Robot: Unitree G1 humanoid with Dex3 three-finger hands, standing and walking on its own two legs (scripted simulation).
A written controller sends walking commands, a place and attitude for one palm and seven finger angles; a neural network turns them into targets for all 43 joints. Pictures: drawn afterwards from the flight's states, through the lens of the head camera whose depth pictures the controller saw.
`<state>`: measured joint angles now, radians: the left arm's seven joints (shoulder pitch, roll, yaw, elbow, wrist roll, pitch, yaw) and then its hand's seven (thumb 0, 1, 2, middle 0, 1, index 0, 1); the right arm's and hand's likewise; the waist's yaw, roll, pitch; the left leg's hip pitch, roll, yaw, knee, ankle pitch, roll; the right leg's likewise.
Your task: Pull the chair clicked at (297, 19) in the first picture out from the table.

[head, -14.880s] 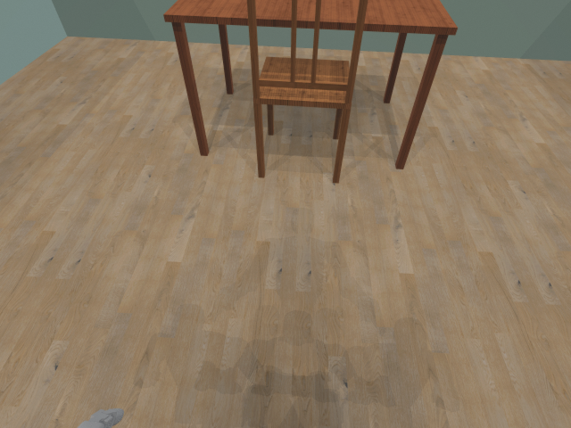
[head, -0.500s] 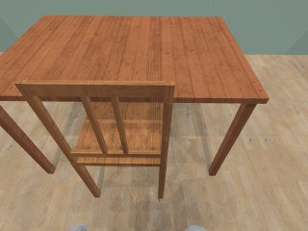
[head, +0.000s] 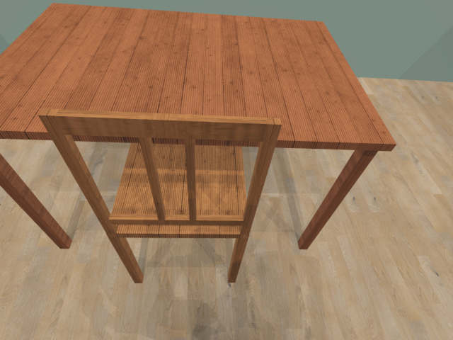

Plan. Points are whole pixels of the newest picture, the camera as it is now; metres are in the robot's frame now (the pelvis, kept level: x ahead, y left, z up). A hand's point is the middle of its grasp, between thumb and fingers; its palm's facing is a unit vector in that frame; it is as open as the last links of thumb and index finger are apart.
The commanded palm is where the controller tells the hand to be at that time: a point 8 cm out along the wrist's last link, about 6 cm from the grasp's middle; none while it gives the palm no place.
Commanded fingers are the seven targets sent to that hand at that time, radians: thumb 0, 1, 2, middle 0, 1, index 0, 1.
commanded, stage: come to a stop and stand still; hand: left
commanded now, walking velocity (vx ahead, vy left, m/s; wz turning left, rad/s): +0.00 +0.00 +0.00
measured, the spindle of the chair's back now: (154, 183) +0.46 +0.19 -0.06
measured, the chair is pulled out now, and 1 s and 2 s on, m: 0.00 0.00 0.00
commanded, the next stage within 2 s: look again from close up in 0.80 s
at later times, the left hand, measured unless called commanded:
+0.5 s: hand out of the picture -0.08 +0.16 -0.18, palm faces +0.04 -0.99 -0.16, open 7.4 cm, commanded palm none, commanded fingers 0.00 0.90 0.90 -0.20 -0.30 -0.20 -0.30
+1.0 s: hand out of the picture -0.13 +0.15 -0.17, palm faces +0.10 -0.98 -0.16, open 7.4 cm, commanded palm none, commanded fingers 0.00 0.90 0.90 -0.20 -0.30 -0.20 -0.30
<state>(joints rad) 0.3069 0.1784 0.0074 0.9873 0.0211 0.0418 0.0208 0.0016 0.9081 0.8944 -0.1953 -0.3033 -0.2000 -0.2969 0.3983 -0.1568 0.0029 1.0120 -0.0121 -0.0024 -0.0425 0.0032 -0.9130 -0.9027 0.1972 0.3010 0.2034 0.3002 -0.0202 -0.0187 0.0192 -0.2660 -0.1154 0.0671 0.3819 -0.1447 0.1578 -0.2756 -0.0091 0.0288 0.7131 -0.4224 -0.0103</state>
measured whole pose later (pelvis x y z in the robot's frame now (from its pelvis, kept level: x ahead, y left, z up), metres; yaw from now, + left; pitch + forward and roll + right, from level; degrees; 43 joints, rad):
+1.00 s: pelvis -0.05 +0.01 +0.00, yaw +2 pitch +0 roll -1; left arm 0.47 0.11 -0.01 1.10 0.03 0.00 0.05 0.00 0.91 0.89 -0.19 -0.30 -0.20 -0.30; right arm 0.30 -0.15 -0.01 1.11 0.00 0.02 -0.02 0.00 -0.91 -0.90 0.20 0.30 0.20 0.30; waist 0.03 0.01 -0.02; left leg -0.25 -0.16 0.05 0.26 -0.06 0.08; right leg -0.18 0.00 0.04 0.45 -0.30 -0.02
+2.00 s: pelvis -0.10 +0.02 +0.00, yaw +2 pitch +1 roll +1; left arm 0.25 0.18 0.02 1.03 0.02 0.03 0.04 0.00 0.91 0.89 -0.19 -0.30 -0.20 -0.30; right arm 0.34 -0.11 -0.01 1.09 0.00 -0.01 -0.04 0.01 -0.92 -0.90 0.20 0.30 0.21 0.30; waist -0.03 -0.03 0.02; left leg -0.26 -0.14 0.01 0.31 -0.08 0.11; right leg -0.14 -0.02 0.05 0.42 -0.30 0.00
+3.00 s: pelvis -0.06 -0.07 +0.00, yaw +0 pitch +0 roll +1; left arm 0.36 0.13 -0.02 1.07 0.01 -0.02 0.05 0.00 0.91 0.89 -0.20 -0.30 -0.20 -0.30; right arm 0.27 -0.15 0.02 1.13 0.01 -0.01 -0.05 0.00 -0.91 -0.90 0.20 0.30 0.20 0.30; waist 0.01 -0.01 0.01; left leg -0.21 -0.01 -0.02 0.44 -0.22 -0.02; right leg -0.01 0.12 0.05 0.35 -0.33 -0.11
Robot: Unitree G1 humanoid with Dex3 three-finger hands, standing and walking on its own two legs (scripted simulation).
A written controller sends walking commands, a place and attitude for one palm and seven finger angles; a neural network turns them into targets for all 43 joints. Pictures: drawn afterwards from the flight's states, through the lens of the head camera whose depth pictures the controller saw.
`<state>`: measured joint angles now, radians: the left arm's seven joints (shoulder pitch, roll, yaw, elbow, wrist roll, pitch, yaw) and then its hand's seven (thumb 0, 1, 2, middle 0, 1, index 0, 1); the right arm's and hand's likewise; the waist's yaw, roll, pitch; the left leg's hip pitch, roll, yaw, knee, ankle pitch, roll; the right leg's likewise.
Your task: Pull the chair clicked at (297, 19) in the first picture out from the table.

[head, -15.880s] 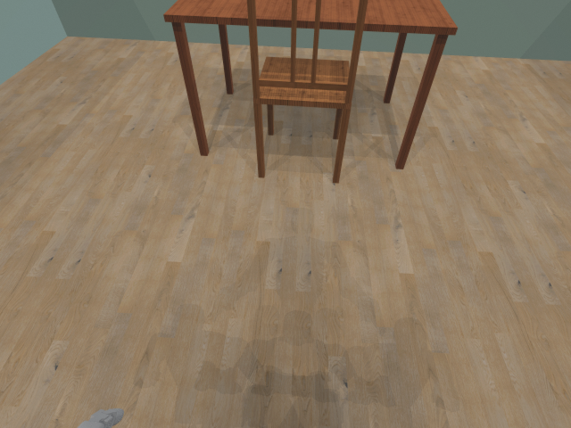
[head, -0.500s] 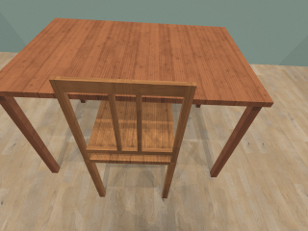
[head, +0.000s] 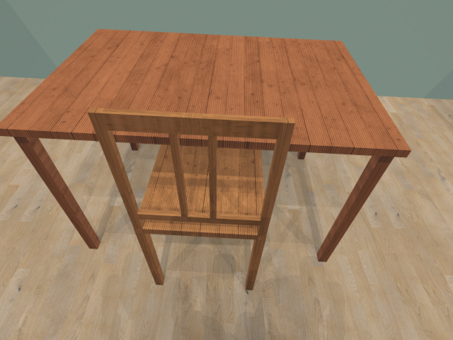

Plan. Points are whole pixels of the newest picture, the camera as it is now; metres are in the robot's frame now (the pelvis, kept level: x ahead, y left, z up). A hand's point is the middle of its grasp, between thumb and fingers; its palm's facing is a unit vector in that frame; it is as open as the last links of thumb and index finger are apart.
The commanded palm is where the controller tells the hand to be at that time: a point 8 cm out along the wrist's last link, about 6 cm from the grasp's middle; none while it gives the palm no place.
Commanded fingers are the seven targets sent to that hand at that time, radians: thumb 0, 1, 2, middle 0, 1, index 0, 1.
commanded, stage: look again from close up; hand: left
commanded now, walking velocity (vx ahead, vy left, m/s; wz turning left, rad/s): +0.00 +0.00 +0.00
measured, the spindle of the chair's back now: (180, 179) +0.51 +0.17 -0.06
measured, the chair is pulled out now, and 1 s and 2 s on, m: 0.00 0.00 0.00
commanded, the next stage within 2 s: none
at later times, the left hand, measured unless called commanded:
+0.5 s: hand out of the picture -0.08 +0.16 -0.21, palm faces +0.07 -0.99 -0.13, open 7.4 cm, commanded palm none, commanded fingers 0.00 0.90 0.90 -0.20 -0.30 -0.20 -0.30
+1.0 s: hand out of the picture -0.03 +0.20 -0.18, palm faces +0.00 -0.98 -0.21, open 7.3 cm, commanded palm none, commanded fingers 0.00 0.90 0.90 -0.20 -0.30 -0.20 -0.30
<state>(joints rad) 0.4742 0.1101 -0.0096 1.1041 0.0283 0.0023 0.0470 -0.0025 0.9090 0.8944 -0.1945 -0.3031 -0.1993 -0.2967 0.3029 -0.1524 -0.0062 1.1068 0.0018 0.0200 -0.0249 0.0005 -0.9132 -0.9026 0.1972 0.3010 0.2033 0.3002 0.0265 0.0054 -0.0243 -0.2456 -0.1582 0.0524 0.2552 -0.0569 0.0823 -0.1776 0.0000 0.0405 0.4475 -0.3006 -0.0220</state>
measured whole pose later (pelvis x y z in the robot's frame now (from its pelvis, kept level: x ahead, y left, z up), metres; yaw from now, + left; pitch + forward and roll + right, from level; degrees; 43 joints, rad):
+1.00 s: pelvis -0.06 +0.02 +0.00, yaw +0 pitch +1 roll +1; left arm 0.25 0.18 0.02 1.03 0.02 0.03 0.04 0.00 0.91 0.89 -0.19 -0.30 -0.20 -0.30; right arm 0.34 -0.11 -0.01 1.09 0.00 -0.01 -0.04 0.01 -0.92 -0.90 0.20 0.30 0.21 0.30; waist -0.03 -0.03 0.02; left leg -0.26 -0.14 0.01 0.31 -0.08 0.11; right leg -0.14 -0.02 0.05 0.42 -0.30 0.00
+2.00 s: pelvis -0.02 -0.07 +0.00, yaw -2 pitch +0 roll +1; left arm 0.36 0.13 -0.02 1.07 0.01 -0.02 0.05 0.00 0.91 0.89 -0.20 -0.30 -0.20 -0.30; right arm 0.27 -0.15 0.02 1.13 0.01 -0.01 -0.05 0.00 -0.91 -0.90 0.20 0.30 0.20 0.30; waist 0.01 -0.01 0.01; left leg -0.21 -0.01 -0.02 0.44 -0.22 -0.02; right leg -0.01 0.12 0.05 0.35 -0.33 -0.11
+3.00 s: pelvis +0.03 -0.08 -0.02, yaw -2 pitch +1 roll +3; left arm 0.40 0.13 0.01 1.11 0.02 -0.01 0.02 0.00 0.91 0.89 -0.19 -0.30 -0.20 -0.30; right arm 0.34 -0.14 -0.01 1.13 -0.02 -0.05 -0.06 0.00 -0.91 -0.90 0.20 0.30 0.20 0.30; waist -0.02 -0.03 0.02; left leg -0.23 -0.03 0.01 0.58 -0.37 0.01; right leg -0.21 0.08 0.01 0.81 -0.53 -0.06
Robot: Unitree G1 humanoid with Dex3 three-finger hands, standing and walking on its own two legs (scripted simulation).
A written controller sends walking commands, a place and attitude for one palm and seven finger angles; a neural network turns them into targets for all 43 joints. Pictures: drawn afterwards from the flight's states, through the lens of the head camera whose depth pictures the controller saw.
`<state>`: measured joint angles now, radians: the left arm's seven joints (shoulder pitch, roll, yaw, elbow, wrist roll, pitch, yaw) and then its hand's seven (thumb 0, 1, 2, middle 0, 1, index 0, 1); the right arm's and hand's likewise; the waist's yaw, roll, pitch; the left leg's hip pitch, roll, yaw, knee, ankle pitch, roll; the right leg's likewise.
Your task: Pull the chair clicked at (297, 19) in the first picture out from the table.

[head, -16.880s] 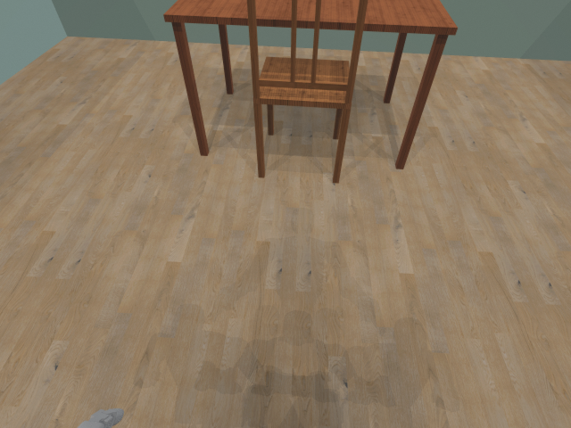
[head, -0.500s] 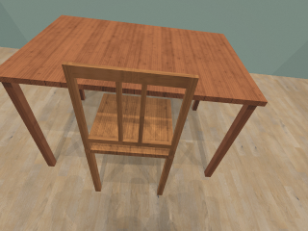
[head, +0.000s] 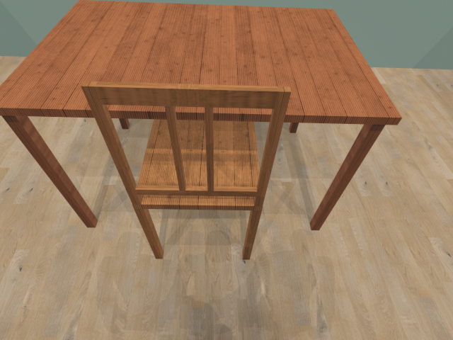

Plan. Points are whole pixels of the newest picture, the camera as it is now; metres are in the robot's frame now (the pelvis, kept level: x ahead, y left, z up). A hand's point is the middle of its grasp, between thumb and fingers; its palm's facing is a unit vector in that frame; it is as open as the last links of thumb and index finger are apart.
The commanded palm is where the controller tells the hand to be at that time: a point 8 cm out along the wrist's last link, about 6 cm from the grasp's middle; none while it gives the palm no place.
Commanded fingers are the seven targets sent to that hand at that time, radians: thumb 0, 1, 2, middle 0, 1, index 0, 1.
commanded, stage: look again from close up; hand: left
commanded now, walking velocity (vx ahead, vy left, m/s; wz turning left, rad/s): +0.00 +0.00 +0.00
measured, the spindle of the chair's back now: (177, 153) +0.56 +0.15 -0.06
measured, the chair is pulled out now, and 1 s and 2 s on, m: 0.00 0.00 0.00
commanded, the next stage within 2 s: shuffle to correct the standing spot in 1.44 s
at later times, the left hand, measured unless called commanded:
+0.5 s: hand out of the picture -0.03 +0.08 -0.17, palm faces +0.02 -0.99 -0.15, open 7.4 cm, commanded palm none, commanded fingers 0.00 0.90 0.90 -0.20 -0.30 -0.20 -0.30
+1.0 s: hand out of the picture +0.02 +0.07 -0.18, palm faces +0.01 -0.98 -0.20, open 7.4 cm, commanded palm none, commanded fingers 0.00 0.90 0.90 -0.20 -0.30 -0.20 -0.30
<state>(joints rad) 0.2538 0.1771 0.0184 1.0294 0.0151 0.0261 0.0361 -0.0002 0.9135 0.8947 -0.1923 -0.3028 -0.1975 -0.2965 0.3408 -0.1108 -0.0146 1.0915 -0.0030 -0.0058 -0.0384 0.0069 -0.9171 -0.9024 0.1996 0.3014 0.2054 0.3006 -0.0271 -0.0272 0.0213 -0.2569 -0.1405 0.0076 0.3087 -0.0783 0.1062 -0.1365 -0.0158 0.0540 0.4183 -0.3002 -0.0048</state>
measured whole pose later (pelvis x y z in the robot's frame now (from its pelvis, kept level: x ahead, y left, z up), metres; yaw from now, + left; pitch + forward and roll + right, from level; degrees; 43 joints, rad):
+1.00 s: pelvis +0.04 -0.09 +0.00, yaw -2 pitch +0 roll +1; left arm 0.36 0.13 -0.02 1.07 0.01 -0.02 0.05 0.00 0.91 0.89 -0.20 -0.30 -0.20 -0.30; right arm 0.27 -0.15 0.02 1.13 0.01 -0.01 -0.05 0.00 -0.91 -0.90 0.20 0.30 0.20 0.30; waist 0.01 -0.01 0.01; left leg -0.21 -0.01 -0.02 0.44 -0.22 -0.02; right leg -0.01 0.12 0.05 0.35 -0.33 -0.11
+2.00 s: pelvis +0.08 -0.09 -0.02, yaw -3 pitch +1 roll +3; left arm 0.40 0.13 0.01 1.11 0.02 -0.01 0.02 0.00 0.91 0.89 -0.19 -0.30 -0.20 -0.30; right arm 0.34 -0.14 -0.01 1.13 -0.02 -0.05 -0.06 0.00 -0.91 -0.90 0.20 0.30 0.20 0.30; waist -0.02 -0.03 0.02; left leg -0.23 -0.03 0.01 0.58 -0.37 0.01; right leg -0.21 0.08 0.01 0.81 -0.53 -0.06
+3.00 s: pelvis +0.15 -0.22 -0.01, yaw +2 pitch -2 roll +1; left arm 0.31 0.15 -0.01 0.99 0.02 0.02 0.03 0.01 0.94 0.89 -0.20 -0.30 -0.20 -0.30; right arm 0.25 -0.17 -0.03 0.99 0.00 0.02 -0.03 0.00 -0.93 -0.90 0.20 0.30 0.20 0.30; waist 0.00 0.01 0.05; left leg -0.29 0.02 -0.01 0.52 -0.19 -0.03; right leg -0.21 0.01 0.00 0.58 -0.33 -0.02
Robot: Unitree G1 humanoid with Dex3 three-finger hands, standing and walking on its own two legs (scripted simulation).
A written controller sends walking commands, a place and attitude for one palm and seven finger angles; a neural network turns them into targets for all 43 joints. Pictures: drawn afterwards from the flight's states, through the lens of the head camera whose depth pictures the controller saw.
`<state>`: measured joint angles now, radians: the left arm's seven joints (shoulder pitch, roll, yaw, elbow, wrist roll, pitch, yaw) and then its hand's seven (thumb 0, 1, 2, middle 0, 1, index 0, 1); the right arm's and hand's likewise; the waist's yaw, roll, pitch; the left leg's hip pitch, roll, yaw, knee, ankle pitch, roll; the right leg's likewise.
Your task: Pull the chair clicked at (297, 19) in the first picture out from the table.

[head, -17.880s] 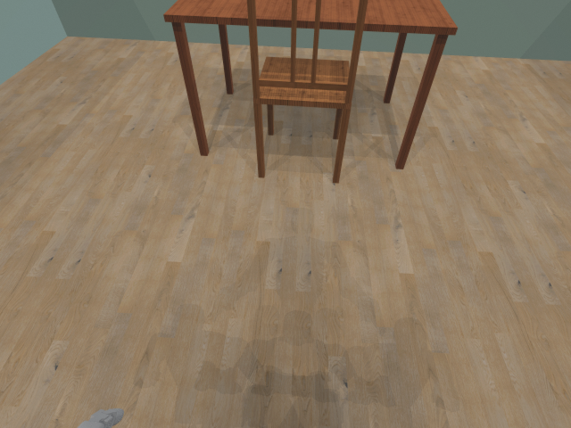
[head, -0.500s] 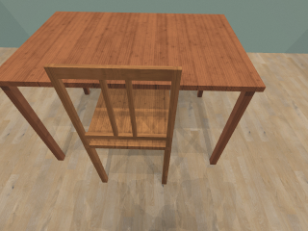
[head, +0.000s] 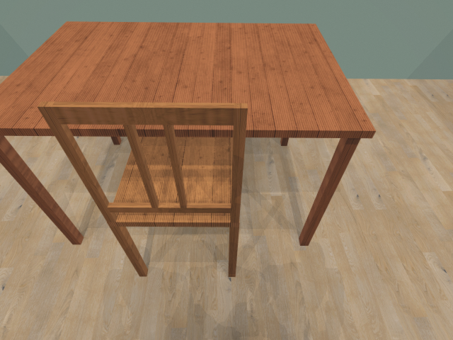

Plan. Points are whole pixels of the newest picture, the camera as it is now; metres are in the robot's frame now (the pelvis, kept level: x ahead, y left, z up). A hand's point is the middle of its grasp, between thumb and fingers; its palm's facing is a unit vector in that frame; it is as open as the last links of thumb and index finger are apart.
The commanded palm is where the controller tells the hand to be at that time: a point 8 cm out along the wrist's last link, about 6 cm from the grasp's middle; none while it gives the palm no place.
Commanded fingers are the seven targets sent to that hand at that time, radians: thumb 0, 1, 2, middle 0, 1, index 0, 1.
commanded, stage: look again from close up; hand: left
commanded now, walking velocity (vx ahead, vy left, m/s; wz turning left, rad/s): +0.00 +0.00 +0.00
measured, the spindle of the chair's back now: (144, 170) +0.52 +0.26 -0.06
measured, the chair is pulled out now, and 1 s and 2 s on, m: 0.00 0.00 0.00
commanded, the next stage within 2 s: shuffle to correct the standing spot in 0.44 s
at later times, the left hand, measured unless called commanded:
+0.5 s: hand out of the picture -0.04 +0.17 -0.17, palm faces +0.06 -0.98 -0.19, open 7.4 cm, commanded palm none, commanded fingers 0.00 0.90 0.90 -0.20 -0.30 -0.20 -0.30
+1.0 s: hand out of the picture -0.01 +0.16 -0.18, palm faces +0.01 -0.98 -0.19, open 7.4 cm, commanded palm none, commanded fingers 0.00 0.90 0.90 -0.20 -0.30 -0.20 -0.30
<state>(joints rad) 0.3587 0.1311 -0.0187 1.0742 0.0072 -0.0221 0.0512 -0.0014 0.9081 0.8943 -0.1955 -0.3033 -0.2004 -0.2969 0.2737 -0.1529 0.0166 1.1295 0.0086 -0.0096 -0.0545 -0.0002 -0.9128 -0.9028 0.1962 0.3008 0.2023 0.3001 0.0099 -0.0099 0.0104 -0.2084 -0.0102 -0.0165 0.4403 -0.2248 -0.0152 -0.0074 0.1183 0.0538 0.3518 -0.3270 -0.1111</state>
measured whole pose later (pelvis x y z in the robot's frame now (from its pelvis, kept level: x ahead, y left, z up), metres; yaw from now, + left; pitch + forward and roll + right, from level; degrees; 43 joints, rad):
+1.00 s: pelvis +0.04 +0.00 -0.02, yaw -1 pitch +1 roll +3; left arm 0.40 0.13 0.01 1.11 0.02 -0.01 0.02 0.00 0.91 0.89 -0.19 -0.30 -0.20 -0.30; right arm 0.34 -0.14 -0.01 1.13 -0.02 -0.05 -0.06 0.00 -0.91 -0.90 0.20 0.30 0.20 0.30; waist -0.02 -0.03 0.02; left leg -0.23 -0.03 0.01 0.58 -0.37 0.01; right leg -0.21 0.08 0.01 0.81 -0.53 -0.06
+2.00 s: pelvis +0.11 -0.13 -0.01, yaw +4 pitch -2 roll +1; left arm 0.31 0.15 -0.01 0.99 0.02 0.02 0.03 0.01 0.94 0.89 -0.20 -0.30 -0.20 -0.30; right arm 0.25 -0.17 -0.03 0.99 0.00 0.02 -0.03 0.00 -0.93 -0.90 0.20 0.30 0.20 0.30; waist 0.00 0.01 0.05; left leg -0.29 0.02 -0.01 0.52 -0.19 -0.03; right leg -0.21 0.01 0.00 0.58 -0.33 -0.02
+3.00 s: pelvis +0.14 -0.09 +0.00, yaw +4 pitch +0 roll +0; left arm 0.28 0.20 -0.01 1.05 0.02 -0.01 0.03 0.00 0.91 0.89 -0.19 -0.30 -0.20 -0.30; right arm 0.21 -0.19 0.00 1.05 -0.01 -0.02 -0.02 0.00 -0.91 -0.90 0.20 0.30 0.20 0.30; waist 0.02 -0.02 0.03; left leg -0.27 -0.03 0.03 0.53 -0.26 0.04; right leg -0.18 -0.04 0.02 0.51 -0.32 0.04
